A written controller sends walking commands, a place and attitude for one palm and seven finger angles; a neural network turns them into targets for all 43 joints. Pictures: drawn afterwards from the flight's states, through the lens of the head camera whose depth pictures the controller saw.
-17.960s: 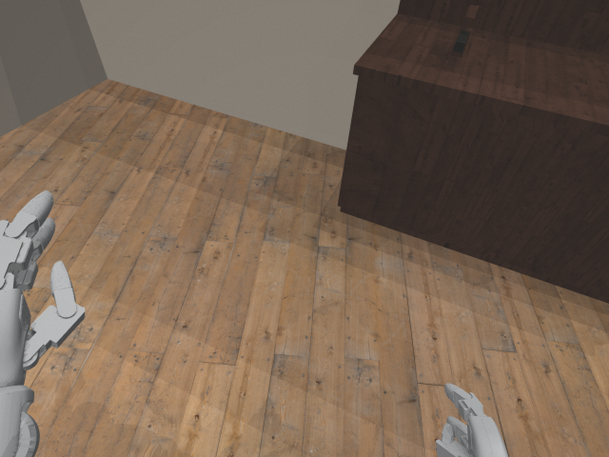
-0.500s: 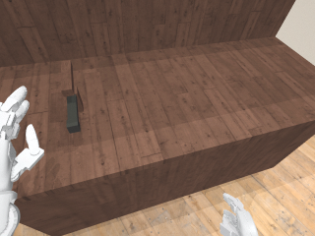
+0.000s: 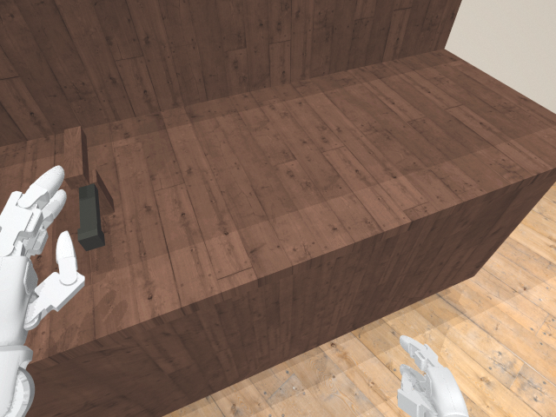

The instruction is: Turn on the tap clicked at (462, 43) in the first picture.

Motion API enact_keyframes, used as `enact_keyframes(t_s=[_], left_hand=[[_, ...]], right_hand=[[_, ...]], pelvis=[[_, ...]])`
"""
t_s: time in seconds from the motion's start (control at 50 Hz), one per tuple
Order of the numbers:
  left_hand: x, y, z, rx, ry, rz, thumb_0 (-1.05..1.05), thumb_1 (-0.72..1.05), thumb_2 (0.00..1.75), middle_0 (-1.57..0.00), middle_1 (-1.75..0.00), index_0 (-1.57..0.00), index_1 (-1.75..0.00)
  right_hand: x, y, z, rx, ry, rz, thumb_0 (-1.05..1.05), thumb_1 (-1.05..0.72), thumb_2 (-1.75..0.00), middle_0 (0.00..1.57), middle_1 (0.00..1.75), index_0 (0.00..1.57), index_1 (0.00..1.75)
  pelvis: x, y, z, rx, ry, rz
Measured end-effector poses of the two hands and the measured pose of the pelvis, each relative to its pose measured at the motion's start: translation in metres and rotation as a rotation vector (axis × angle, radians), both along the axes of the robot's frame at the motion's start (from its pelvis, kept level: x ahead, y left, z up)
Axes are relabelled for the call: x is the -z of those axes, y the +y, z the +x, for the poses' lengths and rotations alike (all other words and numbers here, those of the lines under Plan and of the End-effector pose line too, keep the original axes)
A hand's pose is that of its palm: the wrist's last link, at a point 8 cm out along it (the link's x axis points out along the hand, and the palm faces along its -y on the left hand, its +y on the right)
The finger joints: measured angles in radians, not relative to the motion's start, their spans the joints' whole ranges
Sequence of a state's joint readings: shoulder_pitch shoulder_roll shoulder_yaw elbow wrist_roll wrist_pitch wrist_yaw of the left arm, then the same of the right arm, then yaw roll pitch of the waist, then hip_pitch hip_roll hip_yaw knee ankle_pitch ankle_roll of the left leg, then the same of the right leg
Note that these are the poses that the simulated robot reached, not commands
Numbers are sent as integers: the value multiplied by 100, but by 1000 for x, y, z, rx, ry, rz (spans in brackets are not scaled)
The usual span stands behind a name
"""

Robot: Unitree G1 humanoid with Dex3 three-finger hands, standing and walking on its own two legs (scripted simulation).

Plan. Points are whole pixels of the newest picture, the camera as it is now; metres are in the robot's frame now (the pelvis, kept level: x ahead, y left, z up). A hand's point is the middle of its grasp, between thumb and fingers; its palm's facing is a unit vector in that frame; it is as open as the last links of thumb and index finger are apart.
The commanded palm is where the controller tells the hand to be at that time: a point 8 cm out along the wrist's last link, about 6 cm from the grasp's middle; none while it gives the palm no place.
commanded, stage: look again from close up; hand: left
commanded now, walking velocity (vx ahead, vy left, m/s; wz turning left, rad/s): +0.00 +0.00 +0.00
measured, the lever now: (91, 237) +0.35 +0.31 +0.05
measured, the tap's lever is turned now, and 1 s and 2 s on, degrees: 0 0 0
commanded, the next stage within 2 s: come to a stop and stand still in 0.02 s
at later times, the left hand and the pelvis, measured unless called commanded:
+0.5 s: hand out of the picture +0.23 +0.31 +0.18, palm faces +0.47 -0.81 -0.36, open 7.4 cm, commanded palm +0.14 +0.30 +0.18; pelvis -0.02 +0.02 +0.00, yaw +0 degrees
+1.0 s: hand (37, 253) +0.25 +0.28 +0.17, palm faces +0.33 -0.88 -0.33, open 7.5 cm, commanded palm +0.18 +0.33 +0.18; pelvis +0.02 +0.05 +0.00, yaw -1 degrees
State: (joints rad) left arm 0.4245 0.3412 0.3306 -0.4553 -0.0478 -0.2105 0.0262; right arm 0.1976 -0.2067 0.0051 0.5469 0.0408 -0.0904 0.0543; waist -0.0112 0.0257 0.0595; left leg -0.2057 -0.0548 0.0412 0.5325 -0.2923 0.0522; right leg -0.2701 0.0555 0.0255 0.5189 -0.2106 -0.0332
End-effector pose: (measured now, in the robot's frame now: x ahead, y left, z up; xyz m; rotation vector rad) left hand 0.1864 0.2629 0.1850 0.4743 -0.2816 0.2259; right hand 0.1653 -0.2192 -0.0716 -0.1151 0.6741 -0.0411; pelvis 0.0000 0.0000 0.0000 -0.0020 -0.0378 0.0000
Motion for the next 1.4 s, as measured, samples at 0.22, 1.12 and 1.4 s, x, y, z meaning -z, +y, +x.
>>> enact_keyframes(t_s=[0.22, 1.12, 1.4], left_hand=[[2, 20, -31, -117, -66, -37, 2, 88, 89, -21, -30, -22, -30], [5, 65, 15, -47, -55, -1, 1, 88, 89, -21, -30, -21, -30], [9, 36, -8, -104, -30, -73, 1, 89, 90, -21, -30, -21, -30]], right_hand=[[-16, -31, -24, -5, 37, -164, 1, -91, -90, 20, 30, 20, 30], [-26, 39, 31, 1, -19, -131, 1, -90, -90, 21, 30, 20, 30], [-12, 20, -4, -4, 30, -98, 1, -90, -90, 21, 30, 20, 30]], pelvis=[[-4, -15, -16, -9, 8, -21], [-2, 40, 15, 20, 27, -28], [-6, 15, -4, 24, 5, -20]])
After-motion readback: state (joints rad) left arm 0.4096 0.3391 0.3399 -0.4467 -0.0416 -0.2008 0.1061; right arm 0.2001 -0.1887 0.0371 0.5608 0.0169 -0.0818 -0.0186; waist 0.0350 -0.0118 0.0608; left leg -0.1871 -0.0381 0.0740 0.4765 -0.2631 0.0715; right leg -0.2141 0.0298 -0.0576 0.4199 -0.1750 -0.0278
